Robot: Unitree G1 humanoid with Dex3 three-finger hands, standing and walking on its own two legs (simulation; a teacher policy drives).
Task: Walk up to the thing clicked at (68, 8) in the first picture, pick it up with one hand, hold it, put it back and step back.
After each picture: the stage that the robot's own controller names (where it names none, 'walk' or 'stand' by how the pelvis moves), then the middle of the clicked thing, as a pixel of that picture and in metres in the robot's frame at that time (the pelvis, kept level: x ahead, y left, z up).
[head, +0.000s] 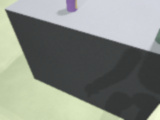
stand; (71, 0) +0.92 +0.11 +0.05
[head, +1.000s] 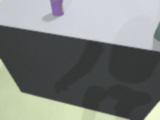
walk; (56, 3) +0.82 +0.16 +0.07
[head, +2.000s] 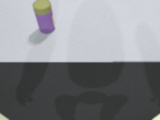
stand; (44, 17) +0.58 +0.19 +0.09
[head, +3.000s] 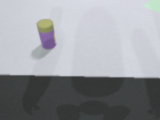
stand; (47, 34) +0.57 +0.20 +0.06
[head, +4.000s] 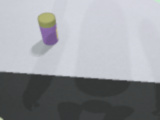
stand; (48, 29) +0.55 +0.18 +0.07
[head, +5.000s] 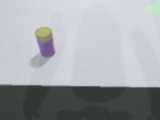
stand; (45, 42) +0.53 +0.20 +0.05
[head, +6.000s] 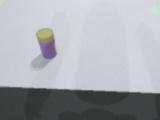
stand; (47, 44) +0.52 +0.19 +0.05
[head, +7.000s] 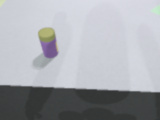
stand; (48, 43) +0.53 +0.18 +0.05
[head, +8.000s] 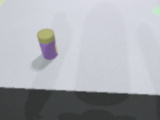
stand; (48, 44) +0.52 +0.19 +0.05
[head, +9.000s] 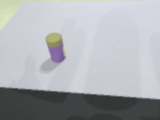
rise first; (56, 48) +0.51 +0.18 +0.05
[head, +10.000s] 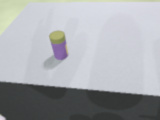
go down; (59, 45) +0.54 +0.17 +0.06
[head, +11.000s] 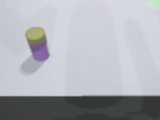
go down; (38, 45) +0.49 +0.17 +0.07
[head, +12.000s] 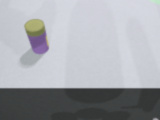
close in; (37, 37) +0.51 +0.17 +0.07
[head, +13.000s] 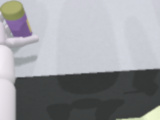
close; (17, 21) +0.53 +0.20 +0.11
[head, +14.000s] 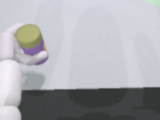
lift; (33, 46) +0.40 +0.16 +0.17
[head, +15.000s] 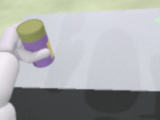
lift; (37, 44) +0.32 +0.15 +0.26
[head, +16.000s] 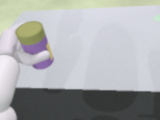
hold; (36, 46) +0.33 +0.15 +0.25
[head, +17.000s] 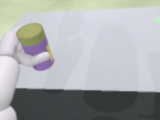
hold; (37, 48) +0.33 +0.15 +0.25
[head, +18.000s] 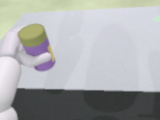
crouch; (38, 48) +0.33 +0.15 +0.24
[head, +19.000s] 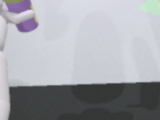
crouch; (21, 9) +0.46 +0.18 +0.27
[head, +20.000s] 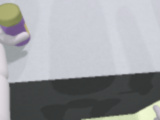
lower; (14, 26) +0.50 +0.18 +0.10
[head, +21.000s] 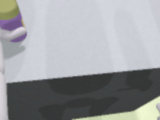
lower; (11, 21) +0.51 +0.18 +0.11
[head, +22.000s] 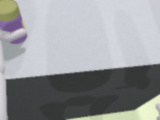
lower; (11, 23) +0.51 +0.18 +0.11
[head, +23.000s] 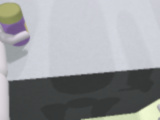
lower; (14, 25) +0.50 +0.18 +0.11
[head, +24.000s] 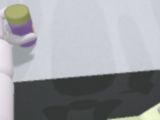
loosen; (22, 27) +0.49 +0.17 +0.12
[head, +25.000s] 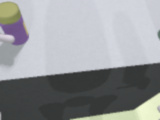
withdraw; (13, 25) +0.51 +0.17 +0.11
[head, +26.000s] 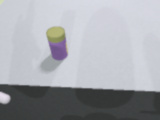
sink last; (57, 44) +0.49 +0.15 +0.09
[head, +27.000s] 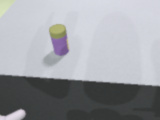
stand; (59, 40) +0.52 +0.17 +0.08
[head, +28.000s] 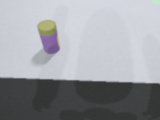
stand; (49, 37) +0.51 +0.17 +0.10
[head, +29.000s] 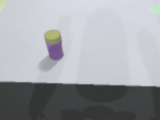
stand; (54, 45) +0.52 +0.16 +0.05
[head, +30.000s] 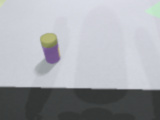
stand; (50, 48) +0.51 +0.17 +0.05
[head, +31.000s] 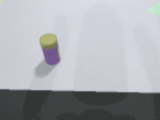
stand; (50, 50) +0.49 +0.17 +0.05
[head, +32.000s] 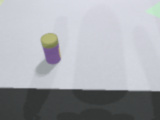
stand; (51, 49) +0.50 +0.17 +0.05
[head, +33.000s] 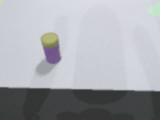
stand; (51, 48) +0.50 +0.17 +0.05
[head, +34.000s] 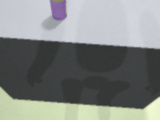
walk; (58, 4) +0.66 +0.15 +0.06
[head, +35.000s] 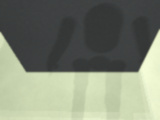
walk; out of the picture +0.99 +0.25 +0.08
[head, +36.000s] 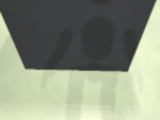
walk; out of the picture +1.17 +0.19 +0.06
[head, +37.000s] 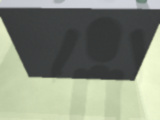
stand; out of the picture +1.08 +0.17 +0.05
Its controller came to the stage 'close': yes
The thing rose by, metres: 0.21
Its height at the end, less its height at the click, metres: +0.00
